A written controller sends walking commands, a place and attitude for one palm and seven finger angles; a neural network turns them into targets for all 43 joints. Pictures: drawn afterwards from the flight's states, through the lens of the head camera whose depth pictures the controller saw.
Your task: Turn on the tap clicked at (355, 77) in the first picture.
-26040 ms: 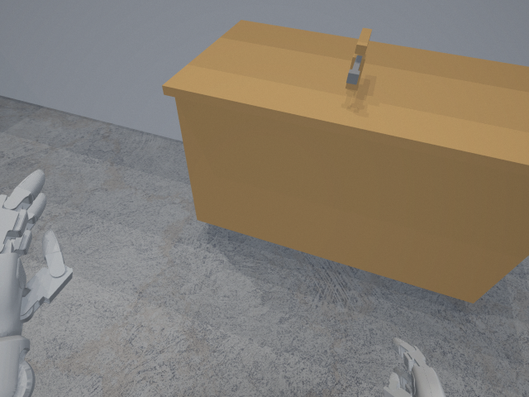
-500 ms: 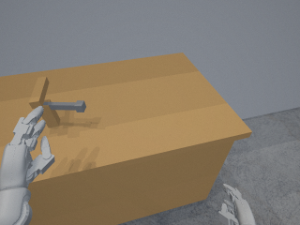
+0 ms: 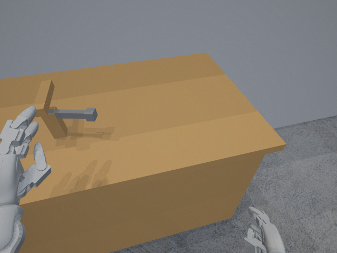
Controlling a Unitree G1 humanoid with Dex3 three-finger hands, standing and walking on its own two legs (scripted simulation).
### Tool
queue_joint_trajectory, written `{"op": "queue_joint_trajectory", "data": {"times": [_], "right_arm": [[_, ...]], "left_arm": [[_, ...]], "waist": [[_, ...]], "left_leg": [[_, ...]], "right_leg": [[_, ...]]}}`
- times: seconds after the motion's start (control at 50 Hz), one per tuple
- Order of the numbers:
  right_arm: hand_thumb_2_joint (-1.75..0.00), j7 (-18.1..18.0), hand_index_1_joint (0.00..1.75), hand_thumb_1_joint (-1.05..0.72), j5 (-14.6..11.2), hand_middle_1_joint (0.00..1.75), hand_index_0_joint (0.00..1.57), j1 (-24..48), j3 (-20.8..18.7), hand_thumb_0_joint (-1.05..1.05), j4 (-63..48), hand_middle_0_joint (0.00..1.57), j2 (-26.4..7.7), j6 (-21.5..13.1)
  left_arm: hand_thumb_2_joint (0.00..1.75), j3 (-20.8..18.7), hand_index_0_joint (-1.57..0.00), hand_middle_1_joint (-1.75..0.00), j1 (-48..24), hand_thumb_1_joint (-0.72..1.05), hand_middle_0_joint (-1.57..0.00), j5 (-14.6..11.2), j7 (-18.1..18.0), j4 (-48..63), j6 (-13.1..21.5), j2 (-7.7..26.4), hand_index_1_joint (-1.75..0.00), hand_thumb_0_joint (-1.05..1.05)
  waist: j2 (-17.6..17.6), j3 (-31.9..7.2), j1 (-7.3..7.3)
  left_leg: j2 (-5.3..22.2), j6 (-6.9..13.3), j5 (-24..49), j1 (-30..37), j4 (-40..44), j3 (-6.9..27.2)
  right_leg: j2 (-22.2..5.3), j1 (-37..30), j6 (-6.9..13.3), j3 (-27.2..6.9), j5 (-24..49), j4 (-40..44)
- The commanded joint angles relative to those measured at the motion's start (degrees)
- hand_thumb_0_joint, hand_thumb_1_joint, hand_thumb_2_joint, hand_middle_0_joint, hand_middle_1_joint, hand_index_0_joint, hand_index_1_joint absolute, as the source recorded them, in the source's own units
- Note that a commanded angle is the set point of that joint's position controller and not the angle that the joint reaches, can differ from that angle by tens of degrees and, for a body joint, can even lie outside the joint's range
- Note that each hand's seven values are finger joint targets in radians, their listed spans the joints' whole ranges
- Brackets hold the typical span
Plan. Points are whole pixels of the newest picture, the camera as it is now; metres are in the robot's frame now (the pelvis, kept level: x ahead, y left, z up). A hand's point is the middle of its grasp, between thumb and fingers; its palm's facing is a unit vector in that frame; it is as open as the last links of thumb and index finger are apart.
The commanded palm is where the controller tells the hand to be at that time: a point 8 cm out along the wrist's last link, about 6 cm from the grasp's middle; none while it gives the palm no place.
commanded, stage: step back with the hand held close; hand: left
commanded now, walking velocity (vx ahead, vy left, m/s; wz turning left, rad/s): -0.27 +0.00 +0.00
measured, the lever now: (91, 114) +0.44 +0.28 +0.09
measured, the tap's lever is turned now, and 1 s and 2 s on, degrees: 73 73 73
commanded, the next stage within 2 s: stop stepping back and stand still in 1.32 s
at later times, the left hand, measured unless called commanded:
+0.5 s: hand (24, 196) +0.16 +0.27 +0.15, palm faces +0.37 -0.83 -0.42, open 7.4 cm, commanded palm +0.11 +0.31 +0.17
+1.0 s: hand (8, 222) +0.12 +0.27 +0.16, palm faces +0.39 -0.86 -0.34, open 7.4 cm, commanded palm +0.07 +0.31 +0.17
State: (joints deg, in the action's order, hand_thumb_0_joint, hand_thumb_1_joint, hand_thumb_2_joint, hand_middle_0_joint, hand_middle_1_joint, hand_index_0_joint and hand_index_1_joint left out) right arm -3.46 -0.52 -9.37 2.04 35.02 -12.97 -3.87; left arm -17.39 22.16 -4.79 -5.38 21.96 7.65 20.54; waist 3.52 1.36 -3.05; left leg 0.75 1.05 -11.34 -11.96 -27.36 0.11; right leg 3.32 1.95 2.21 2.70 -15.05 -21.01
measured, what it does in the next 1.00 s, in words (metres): shifts its weight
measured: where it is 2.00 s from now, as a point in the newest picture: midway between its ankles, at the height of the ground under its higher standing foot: outside the picture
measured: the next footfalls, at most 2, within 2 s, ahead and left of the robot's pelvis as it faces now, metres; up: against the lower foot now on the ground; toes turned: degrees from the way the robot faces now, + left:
right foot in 1.34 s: -0.14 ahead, -0.09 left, +0.00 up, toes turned +1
left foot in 1.60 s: -0.22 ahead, +0.16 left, +0.00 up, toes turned +5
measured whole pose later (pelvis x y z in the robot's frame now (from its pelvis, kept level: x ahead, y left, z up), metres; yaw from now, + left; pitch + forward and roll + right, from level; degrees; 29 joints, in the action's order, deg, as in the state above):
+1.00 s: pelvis -0.09 +0.03 -0.02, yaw +0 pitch +0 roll -2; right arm -3.5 -0.3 -10.3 0.8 34.0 -11.5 -4.1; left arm -18.4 28.3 -3.4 -9.1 33.4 9.5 20.6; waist -0.6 2.0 -0.7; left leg -0.8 0.2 -19.2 -29.3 -42.8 -0.3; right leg 1.7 20.3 0.5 0.7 -11.9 -32.1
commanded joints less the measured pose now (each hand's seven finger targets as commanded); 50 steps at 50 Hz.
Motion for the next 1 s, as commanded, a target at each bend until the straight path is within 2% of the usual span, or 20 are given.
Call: {"op": "queue_joint_trajectory", "data": {"times": [0.0,0.06,0.12,0.14,0.26,0.34,0.42,0.52,0.58,0.62,0.64,0.7,0.74,0.78,0.82,0.86,0.9,0.92,0.94,0.98], "right_arm": [[-0.90,-0.5,0.30,-0.90,0.0,0.30,0.20,6.2,-3.0,0.00,-11.1,0.20,-6.3,-1.4],[-0.90,-0.7,0.30,-0.90,-0.2,0.30,0.20,6.0,-3.1,0.00,-12.4,0.20,-6.5,-0.8],[-0.90,-1.2,0.30,-0.90,-0.3,0.30,0.20,6.3,-3.4,0.00,-13.2,0.20,-6.6,-0.5],[-0.90,-1.4,0.30,-0.90,-0.3,0.30,0.20,6.5,-3.5,0.00,-13.1,0.20,-6.8,-0.4],[-0.90,-1.9,0.30,-0.90,-0.4,0.30,0.20,5.8,-3.8,0.00,-13.2,0.20,-6.7,-1.3],[-0.90,-2.0,0.30,-0.90,-0.2,0.30,0.20,5.7,-3.9,0.00,-13.0,0.20,-7.4,-2.4],[-0.90,-2.0,0.30,-0.90,-0.2,0.30,0.20,5.1,-3.8,0.00,-12.6,0.20,-7.3,-3.0],[-0.90,-2.0,0.30,-0.90,-0.1,0.30,0.20,4.6,-3.8,0.00,-11.9,0.20,-6.9,-3.3],[-0.90,-1.9,0.30,-0.90,-0.1,0.30,0.20,4.6,-3.6,0.00,-11.6,0.20,-6.6,-3.5],[-0.90,-1.9,0.30,-0.90,-0.1,0.30,0.20,4.7,-3.7,0.00,-11.7,0.20,-6.7,-3.7],[-0.90,-2.0,0.30,-0.90,0.0,0.30,0.20,4.8,-3.8,0.00,-11.7,0.20,-7.0,-3.8],[-0.90,-1.8,0.30,-0.90,0.6,0.30,0.20,4.9,-3.7,0.00,-11.9,0.20,-7.3,-4.1],[-0.90,-1.7,0.30,-0.90,0.9,0.30,0.20,4.3,-3.8,0.00,-11.6,0.20,-6.7,-4.4],[-0.90,-1.3,0.30,-0.90,0.7,0.30,0.20,3.9,-3.8,0.00,-11.3,0.20,-6.2,-4.4],[-0.90,-1.0,0.30,-0.90,0.6,0.30,0.20,4.1,-4.0,0.00,-11.4,0.20,-6.5,-4.2],[-0.90,-1.0,0.30,-0.90,0.7,0.30,0.20,3.7,-4.1,0.00,-11.1,0.20,-6.3,-4.0],[-0.90,-0.8,0.30,-0.90,0.4,0.30,0.20,2.2,-4.1,0.00,-9.9,0.20,-5.2,-3.6],[-0.90,-0.6,0.30,-0.90,0.3,0.30,0.20,1.7,-4.0,0.00,-9.5,0.20,-4.8,-3.3],[-0.90,-0.6,0.30,-0.90,0.4,0.30,0.20,1.9,-4.0,0.00,-9.3,0.20,-4.4,-3.0],[-0.90,-0.7,0.30,-0.90,0.2,0.30,0.20,3.3,-3.4,0.00,-9.9,0.20,-3.6,-2.3]], "left_arm": [[0.90,-4.9,-0.20,-0.30,-0.2,0.90,-0.20,0.6,-0.1,11.2,4.3,7.2,-0.30,0.00],[0.90,-5.3,-0.20,-0.30,3.1,0.90,-0.20,0.6,-0.3,13.4,3.9,7.7,-0.30,0.00],[0.90,-7.6,-0.20,-0.30,3.1,0.90,-0.20,0.6,-0.9,16.0,3.8,10.4,-0.30,0.00],[0.90,-9.0,-0.20,-0.30,2.0,0.90,-0.20,0.7,-1.3,18.1,4.0,12.4,-0.30,0.00],[0.90,-9.3,-0.20,-0.30,4.0,0.90,-0.20,0.7,-2.6,21.2,4.5,11.9,-0.30,0.00],[0.90,-8.6,-0.20,-0.30,4.9,0.90,-0.20,0.8,-3.1,20.1,4.1,10.8,-0.30,0.00],[0.90,-7.9,-0.20,-0.30,4.4,0.90,-0.20,1.3,-3.4,18.5,3.9,9.7,-0.30,0.00],[0.90,-7.2,-0.20,-0.30,2.6,0.90,-0.20,1.3,-3.9,19.9,4.0,9.7,-0.30,0.00],[0.90,-7.5,-0.20,-0.30,2.1,0.90,-0.20,1.2,-4.4,22.0,4.1,10.1,-0.30,0.00],[0.90,-8.1,-0.20,-0.30,2.5,0.90,-0.20,1.1,-4.6,22.7,4.5,10.5,-0.30,0.00],[0.90,-9.5,-0.20,-0.30,2.9,0.90,-0.20,1.3,-4.8,23.5,4.6,11.7,-0.30,0.00],[0.90,-9.4,-0.20,-0.30,2.5,0.90,-0.20,2.4,-4.5,23.8,5.0,10.0,-0.30,0.00],[0.90,-10.9,-0.20,-0.30,3.3,0.90,-0.20,2.3,-4.4,23.2,5.3,11.4,-0.30,0.00],[0.90,-9.1,-0.20,-0.30,5.4,0.90,-0.20,1.9,-3.8,22.4,5.5,9.4,-0.30,0.00],[0.90,-8.6,-0.20,-0.30,5.4,0.90,-0.20,2.1,-3.6,22.0,5.5,9.2,-0.30,0.00],[0.90,-7.8,-0.20,-0.30,4.3,0.90,-0.20,2.1,-3.8,22.3,5.6,9.1,-0.30,0.00],[0.90,-6.5,-0.20,-0.30,3.5,0.90,-0.20,1.6,-4.5,21.3,5.3,8.9,-0.30,0.00],[0.90,-6.5,-0.20,-0.30,1.8,0.90,-0.20,1.4,-4.8,22.3,5.5,9.5,-0.30,0.00],[0.90,-7.5,-0.20,-0.30,0.7,0.90,-0.20,1.4,-5.1,23.4,5.5,10.6,-0.30,0.00],[0.90,-8.3,-0.20,-0.30,1.3,0.90,-0.20,1.2,-5.0,23.6,5.7,11.3,-0.30,0.00]], "waist": [[0.4,-7.4,1.09],[-0.7,-10.0,0.90],[-3.5,-9.3,1.08],[-1.7,-10.2,1.23],[3.2,-10.4,1.42],[4.3,-8.0,1.82],[0.3,-6.1,2.02],[-3.4,-6.5,2.54],[-1.8,-8.2,2.75],[1.3,-7.4,2.78],[3.9,-7.9,2.75],[10.4,-6.4,2.32],[8.1,-7.9,1.94],[4.8,-9.3,1.83],[1.0,-8.0,2.11],[-3.0,-6.9,2.83],[-11.1,-7.3,3.50],[-13.2,-8.9,4.09],[-13.1,-11.0,4.45],[-10.9,-8.1,4.36]], "left_leg": [[3.8,2.2,14.8,7.0,-1.0,3.6],[4.9,2.3,17.8,6.8,-0.4,4.6],[5.2,2.2,14.1,3.6,-1.0,5.1],[5.2,2.1,13.1,3.6,-0.5,5.3],[6.3,2.3,4.6,-0.2,2.1,7.9],[7.3,2.4,-9.5,-5.1,7.3,11.0],[7.1,2.7,-18.6,-9.4,7.3,11.3],[5.3,1.7,-15.2,-7.4,0.5,8.5],[5.3,1.6,-10.9,-6.0,-0.6,9.0],[6.4,1.8,-15.0,-7.3,2.0,10.3],[7.3,2.1,-16.6,-8.2,5.0,11.9],[11.8,4.1,-28.5,-18.5,16.0,18.9],[12.0,4.3,-22.0,-16.0,15.2,18.8],[11.0,3.6,-15.4,-11.5,11.0,15.0],[8.3,2.4,-19.5,-13.8,6.0,10.9],[5.4,1.1,-20.1,-12.7,-1.3,7.8],[1.2,-1.2,-12.8,-6.2,-16.7,3.2],[0.1,-1.8,-10.0,-5.5,-22.2,2.2],[-0.1,-2.0,-8.8,-5.8,-23.8,2.3],[1.1,-1.4,-10.5,-8.8,-17.5,3.6]], "right_leg": [[-8.3,10.5,-1.3,-5.2,21.6,0.9],[-7.2,10.9,-1.7,-4.3,18.0,-0.8],[-7.8,12.2,-1.4,-5.2,16.2,-0.4],[-8.1,12.1,-1.0,-5.3,15.2,-1.1],[-6.4,13.0,-1.1,-4.7,8.0,-3.7],[-4.7,13.7,-1.5,-4.2,0.2,-4.7],[-5.0,14.2,-1.4,-5.4,-2.3,-3.6],[-8.9,18.6,0.6,-8.3,-2.0,-1.1],[-9.6,18.5,1.1,-8.0,2.0,-3.2],[-8.2,18.9,0.5,-7.0,-1.7,-4.5],[-6.6,17.5,-0.2,-5.8,-3.1,-5.9],[-1.2,9.1,-2.1,-3.2,-5.1,-14.6],[-1.2,8.9,-2.0,-4.0,-3.9,-13.8],[-2.3,10.0,-1.5,-4.7,-1.8,-8.4],[-5.1,11.2,-0.2,-7.2,0.2,-5.0],[-10.0,17.4,2.1,-12.3,-2.3,-1.9],[-18.2,25.6,6.4,-18.9,2.3,3.1],[-21.6,24.9,7.9,-19.6,10.6,3.1],[-22.5,22.0,8.5,-18.6,20.8,1.2],[-21.3,19.0,6.3,-15.3,25.7,-2.5]]}}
